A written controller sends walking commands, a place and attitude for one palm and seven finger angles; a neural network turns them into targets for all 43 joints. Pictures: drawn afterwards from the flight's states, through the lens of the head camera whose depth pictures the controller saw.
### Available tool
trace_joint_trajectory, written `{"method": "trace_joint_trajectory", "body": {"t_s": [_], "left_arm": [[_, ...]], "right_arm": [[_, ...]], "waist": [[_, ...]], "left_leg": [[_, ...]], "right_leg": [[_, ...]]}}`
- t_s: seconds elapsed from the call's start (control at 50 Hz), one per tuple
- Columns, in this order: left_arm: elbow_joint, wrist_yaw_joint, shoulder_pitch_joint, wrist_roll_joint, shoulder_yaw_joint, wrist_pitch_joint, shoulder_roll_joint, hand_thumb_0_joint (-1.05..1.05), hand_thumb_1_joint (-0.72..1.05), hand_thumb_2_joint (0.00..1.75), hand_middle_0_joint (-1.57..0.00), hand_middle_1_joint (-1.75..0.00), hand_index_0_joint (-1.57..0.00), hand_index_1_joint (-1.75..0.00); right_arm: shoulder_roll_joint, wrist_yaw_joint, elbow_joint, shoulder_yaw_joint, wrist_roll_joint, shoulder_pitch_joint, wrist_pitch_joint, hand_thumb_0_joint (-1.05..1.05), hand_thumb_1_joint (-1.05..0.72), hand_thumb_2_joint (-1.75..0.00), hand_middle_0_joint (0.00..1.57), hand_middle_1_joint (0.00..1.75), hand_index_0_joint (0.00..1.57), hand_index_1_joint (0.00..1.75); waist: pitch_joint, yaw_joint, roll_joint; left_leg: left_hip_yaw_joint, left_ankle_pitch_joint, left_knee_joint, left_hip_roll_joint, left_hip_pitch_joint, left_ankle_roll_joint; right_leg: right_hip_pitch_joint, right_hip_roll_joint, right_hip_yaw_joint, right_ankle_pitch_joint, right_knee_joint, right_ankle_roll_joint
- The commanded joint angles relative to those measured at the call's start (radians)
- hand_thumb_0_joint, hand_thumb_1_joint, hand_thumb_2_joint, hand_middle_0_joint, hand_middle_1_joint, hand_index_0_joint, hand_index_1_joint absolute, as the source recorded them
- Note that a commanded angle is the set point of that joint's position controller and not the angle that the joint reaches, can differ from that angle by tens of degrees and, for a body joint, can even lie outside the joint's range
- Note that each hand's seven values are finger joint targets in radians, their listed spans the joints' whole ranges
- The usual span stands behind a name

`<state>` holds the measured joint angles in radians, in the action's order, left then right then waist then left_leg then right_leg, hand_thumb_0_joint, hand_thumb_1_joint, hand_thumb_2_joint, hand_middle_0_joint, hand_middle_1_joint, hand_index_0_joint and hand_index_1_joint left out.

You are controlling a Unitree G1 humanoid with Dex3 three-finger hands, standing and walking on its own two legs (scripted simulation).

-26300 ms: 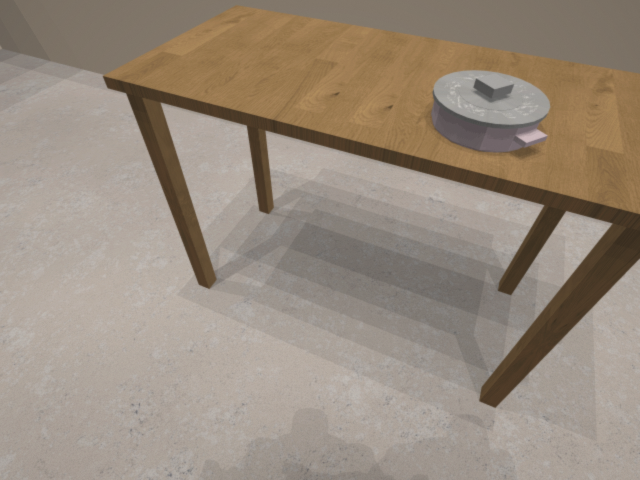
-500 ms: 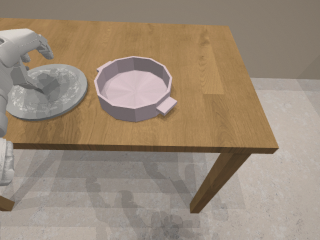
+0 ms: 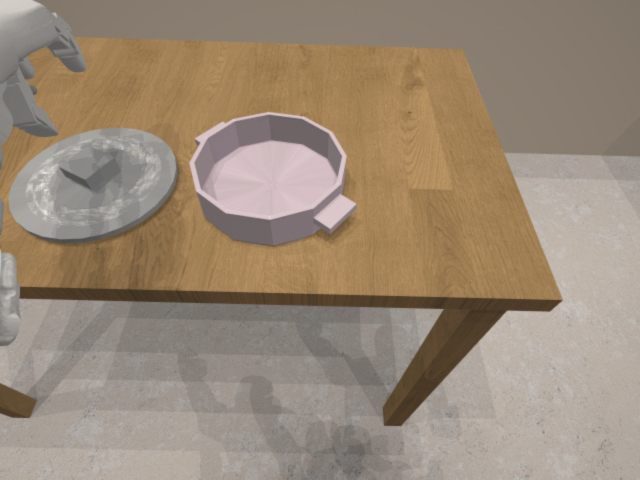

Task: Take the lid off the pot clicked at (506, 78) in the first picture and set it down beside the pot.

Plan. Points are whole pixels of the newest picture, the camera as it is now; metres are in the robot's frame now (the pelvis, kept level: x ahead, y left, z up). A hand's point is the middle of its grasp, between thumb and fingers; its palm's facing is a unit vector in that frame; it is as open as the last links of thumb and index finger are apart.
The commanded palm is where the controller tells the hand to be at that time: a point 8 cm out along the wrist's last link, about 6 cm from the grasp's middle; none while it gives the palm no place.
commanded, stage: raise the empty hand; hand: left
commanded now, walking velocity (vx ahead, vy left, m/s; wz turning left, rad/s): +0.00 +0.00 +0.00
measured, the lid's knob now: (89, 167) +0.49 +0.29 +0.11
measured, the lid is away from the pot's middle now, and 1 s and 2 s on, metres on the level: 0.24 0.24 0.24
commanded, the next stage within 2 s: draw the hand back to the body in 0.36 s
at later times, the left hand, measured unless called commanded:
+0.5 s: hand (15, 60) +0.47 +0.28 +0.27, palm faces -0.18 -0.07 -0.98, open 11.1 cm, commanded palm +0.45 +0.28 +0.33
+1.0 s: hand (23, 109) +0.41 +0.26 +0.26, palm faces -0.02 -0.33 -0.94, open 11.0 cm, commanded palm +0.36 +0.28 +0.32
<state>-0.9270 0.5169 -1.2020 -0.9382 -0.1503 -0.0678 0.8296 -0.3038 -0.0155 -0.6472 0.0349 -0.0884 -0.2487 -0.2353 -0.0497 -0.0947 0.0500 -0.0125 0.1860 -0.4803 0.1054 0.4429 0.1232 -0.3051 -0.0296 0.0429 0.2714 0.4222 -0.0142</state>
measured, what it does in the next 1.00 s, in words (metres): stands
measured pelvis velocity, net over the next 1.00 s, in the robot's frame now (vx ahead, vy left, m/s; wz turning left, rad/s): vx -0.01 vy -0.03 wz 0.00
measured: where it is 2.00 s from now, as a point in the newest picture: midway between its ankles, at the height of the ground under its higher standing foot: outside the picture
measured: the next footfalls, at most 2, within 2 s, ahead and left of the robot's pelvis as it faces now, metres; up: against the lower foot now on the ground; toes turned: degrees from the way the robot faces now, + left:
none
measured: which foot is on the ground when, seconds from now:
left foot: down 0.00-1.00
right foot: down 0.00-1.00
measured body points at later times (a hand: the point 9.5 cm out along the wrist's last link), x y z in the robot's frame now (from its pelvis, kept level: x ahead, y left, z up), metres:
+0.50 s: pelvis +0.00 -0.02 +0.00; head +0.05 -0.02 +0.45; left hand +0.47 +0.28 +0.32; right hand +0.08 -0.29 -0.12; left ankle +0.02 +0.03 -0.74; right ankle -0.04 -0.12 -0.74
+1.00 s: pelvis -0.01 -0.03 +0.00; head +0.02 -0.05 +0.45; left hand +0.40 +0.27 +0.31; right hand +0.16 -0.28 -0.10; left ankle +0.02 +0.03 -0.74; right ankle -0.04 -0.12 -0.74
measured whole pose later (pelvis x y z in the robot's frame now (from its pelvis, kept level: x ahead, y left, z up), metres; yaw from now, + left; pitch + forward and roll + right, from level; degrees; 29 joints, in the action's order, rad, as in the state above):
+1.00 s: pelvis -0.01 -0.03 +0.00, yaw +0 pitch +3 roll -1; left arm -0.54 0.48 -0.87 -0.57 0.04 -0.14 0.81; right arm -0.31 -0.01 -0.56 0.04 -0.10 -0.15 -0.20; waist -0.01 0.01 0.08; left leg -0.02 0.18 -0.45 0.09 0.33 0.09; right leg -0.21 -0.05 0.04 0.27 0.42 -0.04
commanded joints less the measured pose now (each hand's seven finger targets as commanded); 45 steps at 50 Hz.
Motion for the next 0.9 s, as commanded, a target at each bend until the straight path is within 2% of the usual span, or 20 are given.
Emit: {"method": "trace_joint_trajectory", "body": {"t_s": [0.0, 0.04, 0.08, 0.1, 0.18, 0.2, 0.24, 0.28, 0.32, 0.36, 0.42, 0.46, 0.56, 0.64, 0.68, 0.74, 0.78, 0.8, 0.84, 0.88], "left_arm": [[0.189, -0.040, -0.541, -0.005, 0.118, -0.027, 0.294, 0.00, -0.17, 0.97, -0.54, -0.50, -0.54, -0.50], [0.162, -0.038, -0.557, -0.012, 0.121, -0.032, 0.309, 0.00, -0.17, 0.97, -0.54, -0.50, -0.54, -0.50], [0.164, -0.033, -0.578, -0.011, 0.077, -0.041, 0.262, 0.00, -0.17, 0.97, -0.54, -0.50, -0.54, -0.50], [0.210, -0.033, -0.619, -0.018, 0.082, -0.046, 0.276, 0.00, -0.17, 0.97, -0.54, -0.50, -0.54, -0.50], [0.145, -0.029, -0.568, -0.020, 0.055, -0.062, 0.231, 0.00, -0.17, 0.97, -0.54, -0.50, -0.54, -0.50], [0.141, -0.030, -0.560, -0.028, 0.089, -0.066, 0.275, 0.00, -0.17, 0.97, -0.54, -0.50, -0.54, -0.50], [0.127, -0.026, -0.550, -0.027, 0.084, -0.073, 0.278, 0.00, -0.17, 0.97, -0.54, -0.50, -0.54, -0.50], [0.101, -0.016, -0.532, -0.020, 0.030, -0.083, 0.206, 0.00, -0.17, 0.97, -0.54, -0.50, -0.54, -0.50], [0.093, -0.015, -0.531, -0.024, 0.037, -0.090, 0.228, 0.00, -0.17, 0.97, -0.54, -0.50, -0.54, -0.50], [0.153, -0.015, -0.577, -0.024, 0.028, -0.092, 0.221, 0.00, -0.17, 0.97, -0.54, -0.50, -0.54, -0.50], [0.212, -0.022, -0.620, -0.032, 0.079, -0.087, 0.291, 0.00, -0.17, 0.97, -0.54, -0.50, -0.54, -0.50], [0.241, -0.021, -0.600, -0.029, 0.090, -0.085, 0.300, 0.00, -0.17, 0.97, -0.54, -0.50, -0.54, -0.50], [0.216, -0.011, -0.367, 0.001, 0.095, -0.088, 0.265, 0.00, -0.17, 0.97, -0.54, -0.50, -0.54, -0.50], [0.420, -0.008, -0.354, 0.017, 0.195, -0.083, 0.377, 0.00, -0.17, 0.97, -0.54, -0.50, -0.54, -0.50], [0.472, -0.001, -0.356, 0.036, 0.162, -0.092, 0.318, 0.00, -0.17, 0.97, -0.54, -0.50, -0.54, -0.50], [0.473, -0.002, -0.230, 0.043, 0.307, -0.086, 0.456, 0.00, -0.17, 0.97, -0.54, -0.50, -0.54, -0.50], [0.468, 0.007, -0.137, 0.066, 0.279, -0.084, 0.402, 0.00, -0.17, 0.97, -0.54, -0.50, -0.54, -0.50], [0.471, 0.012, -0.122, 0.066, 0.276, -0.088, 0.395, 0.00, -0.17, 0.97, -0.54, -0.50, -0.54, -0.50], [0.498, 0.024, -0.090, 0.080, 0.218, -0.103, 0.321, 0.00, -0.17, 0.97, -0.54, -0.50, -0.54, -0.50], [0.549, 0.029, -0.081, 0.092, 0.180, -0.118, 0.271, 0.00, -0.17, 0.97, -0.54, -0.50, -0.54, -0.50]], "right_arm": [[-0.163, -0.015, 0.099, -0.053, 0.011, -0.004, 0.027, 0.00, -0.90, -0.90, 0.20, 0.30, 0.20, 0.30], [-0.157, -0.023, 0.101, -0.047, 0.008, 0.005, 0.029, 0.00, -0.90, -0.90, 0.20, 0.30, 0.20, 0.30], [-0.159, -0.022, 0.102, -0.048, 0.007, 0.004, 0.034, 0.00, -0.90, -0.90, 0.20, 0.30, 0.20, 0.30], [-0.159, -0.018, 0.100, -0.051, 0.011, 0.007, 0.033, 0.00, -0.90, -0.90, 0.20, 0.30, 0.20, 0.30], [-0.155, -0.017, 0.102, -0.046, 0.009, 0.004, 0.044, 0.00, -0.90, -0.90, 0.20, 0.30, 0.20, 0.30], [-0.154, -0.017, 0.098, -0.045, 0.011, 0.006, 0.042, 0.00, -0.90, -0.90, 0.20, 0.30, 0.20, 0.30], [-0.151, -0.018, 0.105, -0.038, 0.006, 0.015, 0.041, 0.00, -0.90, -0.90, 0.20, 0.30, 0.20, 0.30], [-0.151, -0.016, 0.104, -0.041, 0.005, 0.007, 0.045, 0.00, -0.90, -0.90, 0.20, 0.30, 0.20, 0.30], [-0.153, -0.016, 0.101, -0.037, 0.003, 0.017, 0.039, 0.00, -0.90, -0.90, 0.20, 0.30, 0.20, 0.30], [-0.151, -0.016, 0.103, -0.041, 0.004, 0.019, 0.041, 0.00, -0.90, -0.90, 0.20, 0.30, 0.20, 0.30], [-0.153, -0.020, 0.103, -0.041, 0.006, 0.021, 0.049, 0.00, -0.90, -0.90, 0.20, 0.30, 0.20, 0.30], [-0.150, -0.019, 0.108, -0.040, 0.003, 0.026, 0.052, 0.00, -0.90, -0.90, 0.20, 0.30, 0.20, 0.30], [-0.146, -0.009, 0.133, -0.036, -0.004, 0.053, 0.050, 0.00, -0.90, -0.90, 0.20, 0.30, 0.20, 0.30], [-0.149, -0.007, 0.174, -0.035, -0.007, 0.110, 0.040, 0.00, -0.90, -0.90, 0.20, 0.30, 0.20, 0.30], [-0.148, -0.005, 0.177, -0.042, -0.007, 0.117, 0.039, 0.00, -0.90, -0.90, 0.20, 0.30, 0.20, 0.30], [-0.148, -0.007, 0.183, -0.036, -0.005, 0.129, 0.043, 0.00, -0.90, -0.90, 0.20, 0.30, 0.20, 0.30], [-0.147, -0.003, 0.190, -0.035, -0.008, 0.152, 0.043, 0.00, -0.90, -0.90, 0.20, 0.30, 0.20, 0.30], [-0.141, -0.001, 0.191, -0.033, -0.006, 0.159, 0.036, 0.00, -0.90, -0.90, 0.20, 0.30, 0.20, 0.30], [-0.136, 0.003, 0.202, -0.032, -0.013, 0.181, 0.028, 0.00, -0.90, -0.90, 0.20, 0.30, 0.20, 0.30], [-0.139, 0.004, 0.206, -0.038, -0.016, 0.195, 0.026, 0.00, -0.90, -0.90, 0.20, 0.30, 0.20, 0.30]], "waist": [[-0.415, 0.000, 0.049], [-0.421, 0.003, 0.019], [-0.409, -0.002, 0.062], [-0.436, -0.001, 0.076], [-0.390, 0.000, 0.090], [-0.397, 0.005, 0.053], [-0.383, 0.009, 0.033], [-0.341, -0.002, 0.020], [-0.328, -0.001, 0.000], [-0.368, -0.004, 0.026], [-0.427, -0.002, 0.074], [-0.441, 0.007, 0.079], [-0.357, 0.032, 0.029], [-0.446, 0.056, 0.053], [-0.419, 0.041, 0.083], [-0.442, 0.078, 0.035], [-0.412, 0.080, 0.052], [-0.390, 0.084, 0.007], [-0.330, 0.076, -0.003], [-0.314, 0.064, 0.023]], "left_leg": [[-0.130, -0.406, 0.004, -0.086, -0.475, -0.089], [-0.118, -0.381, 0.007, -0.079, -0.452, -0.076], [-0.117, -0.421, 0.007, -0.080, -0.467, -0.086], [-0.126, -0.416, 0.012, -0.084, -0.490, -0.088], [-0.117, -0.432, 0.008, -0.083, -0.477, -0.093], [-0.113, -0.399, 0.015, -0.088, -0.464, -0.086], [-0.101, -0.397, 0.016, -0.085, -0.438, -0.074], [-0.095, -0.391, 0.015, -0.083, -0.420, -0.074], [-0.089, -0.322, 0.027, -0.083, -0.397, -0.062], [-0.093, -0.332, 0.025, -0.078, -0.427, -0.059], [-0.095, -0.400, 0.009, -0.074, -0.472, -0.057], [-0.100, -0.423, 0.013, -0.076, -0.482, -0.059], [-0.081, -0.421, 0.009, -0.080, -0.414, -0.049], [-0.069, -0.492, -0.002, -0.079, -0.426, -0.035], [-0.083, -0.527, -0.009, -0.080, -0.462, -0.037], [-0.078, -0.533, -0.008, -0.077, -0.438, -0.030], [-0.069, -0.542, -0.012, -0.076, -0.424, -0.036], [-0.066, -0.502, -0.006, -0.078, -0.396, -0.036], [-0.064, -0.449, 0.002, -0.079, -0.382, -0.034], [-0.066, -0.417, 0.004, -0.079, -0.402, -0.033]], "right_leg": [[-0.073, -0.047, -0.010, -0.173, -0.037, -0.045], [-0.042, -0.042, -0.015, -0.188, -0.033, -0.044], [-0.060, -0.042, -0.009, -0.194, -0.039, -0.049], [-0.060, -0.044, -0.012, -0.185, -0.040, -0.045], [-0.074, -0.042, -0.008, -0.177, -0.045, -0.051], [-0.055, -0.039, -0.012, -0.175, -0.043, -0.044], [-0.031, -0.035, -0.015, -0.198, -0.036, -0.043], [-0.047, -0.034, -0.008, -0.200, -0.044, -0.044], [-0.036, -0.031, -0.014, -0.186, -0.044, -0.038], [-0.033, -0.032, -0.018, -0.194, -0.045, -0.039], [-0.013, -0.034, -0.027, -0.226, -0.045, -0.043], [-0.002, -0.033, -0.025, -0.230, -0.042, -0.042], [0.015, -0.029, -0.023, -0.248, -0.034, -0.037], [0.097, -0.018, -0.043, -0.321, -0.019, -0.032], [0.050, -0.021, -0.035, -0.307, -0.033, -0.036], [0.111, -0.020, -0.044, -0.332, -0.020, -0.031], [0.105, -0.015, -0.039, -0.341, -0.018, -0.032], [0.112, -0.010, -0.040, -0.332, -0.016, -0.027], [0.072, -0.010, -0.030, -0.304, -0.024, -0.025], [0.045, -0.009, -0.029, -0.278, -0.041, -0.028]]}}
